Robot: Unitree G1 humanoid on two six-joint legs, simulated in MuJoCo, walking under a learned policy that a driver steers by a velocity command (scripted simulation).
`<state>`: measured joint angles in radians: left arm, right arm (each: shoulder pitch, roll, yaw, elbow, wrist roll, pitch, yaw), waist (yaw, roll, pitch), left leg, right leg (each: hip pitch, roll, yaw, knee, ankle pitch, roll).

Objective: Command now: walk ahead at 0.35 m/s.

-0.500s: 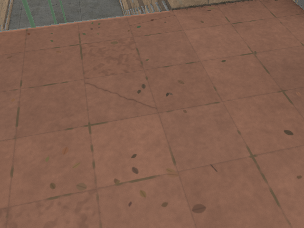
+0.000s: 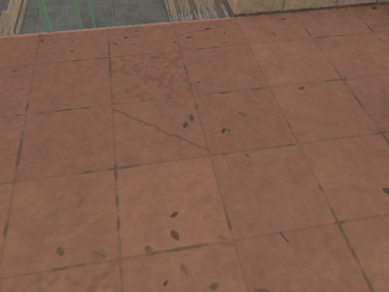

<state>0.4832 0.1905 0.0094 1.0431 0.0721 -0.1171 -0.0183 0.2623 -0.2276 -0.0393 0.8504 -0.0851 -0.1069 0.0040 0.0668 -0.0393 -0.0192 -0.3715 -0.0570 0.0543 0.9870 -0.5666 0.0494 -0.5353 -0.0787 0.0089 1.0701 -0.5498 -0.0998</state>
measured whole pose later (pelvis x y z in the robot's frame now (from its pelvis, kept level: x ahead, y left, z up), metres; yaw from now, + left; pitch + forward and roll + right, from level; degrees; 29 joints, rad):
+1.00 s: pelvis +0.34 +0.02 -0.12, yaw +0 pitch +2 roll -1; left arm 0.28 0.17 0.04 1.01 0.00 -0.01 0.05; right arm 0.10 -0.15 -0.04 0.90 0.00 -0.01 -0.01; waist 0.03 -0.01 0.00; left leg -0.42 -0.01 0.00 0.57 -0.17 0.02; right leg -0.22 -0.03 -0.01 0.56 -0.37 0.03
